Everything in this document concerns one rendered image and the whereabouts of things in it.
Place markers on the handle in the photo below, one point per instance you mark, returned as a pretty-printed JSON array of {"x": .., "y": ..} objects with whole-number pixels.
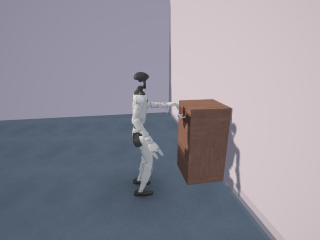
[{"x": 180, "y": 116}]

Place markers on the robot right hand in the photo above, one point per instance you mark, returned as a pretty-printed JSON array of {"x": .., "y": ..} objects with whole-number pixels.
[{"x": 154, "y": 147}]

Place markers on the right robot upper arm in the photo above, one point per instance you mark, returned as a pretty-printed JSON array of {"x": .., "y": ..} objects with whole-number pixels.
[{"x": 138, "y": 104}]

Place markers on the drawer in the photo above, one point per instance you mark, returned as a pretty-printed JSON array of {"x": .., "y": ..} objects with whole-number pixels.
[{"x": 183, "y": 113}]

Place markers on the left robot forearm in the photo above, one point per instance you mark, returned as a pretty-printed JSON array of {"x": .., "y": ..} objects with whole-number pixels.
[{"x": 158, "y": 105}]

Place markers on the robot head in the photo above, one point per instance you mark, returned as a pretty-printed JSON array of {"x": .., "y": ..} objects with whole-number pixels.
[{"x": 141, "y": 76}]

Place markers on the cabinet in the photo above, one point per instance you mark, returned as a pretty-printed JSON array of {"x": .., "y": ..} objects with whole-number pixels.
[{"x": 202, "y": 147}]

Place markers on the robot left hand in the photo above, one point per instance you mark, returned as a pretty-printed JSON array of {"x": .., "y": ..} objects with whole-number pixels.
[{"x": 171, "y": 104}]

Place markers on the right robot forearm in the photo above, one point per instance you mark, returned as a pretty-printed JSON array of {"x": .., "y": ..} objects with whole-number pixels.
[{"x": 139, "y": 127}]

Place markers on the humanoid robot torso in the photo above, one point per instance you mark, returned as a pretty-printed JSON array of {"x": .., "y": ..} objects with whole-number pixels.
[{"x": 143, "y": 113}]

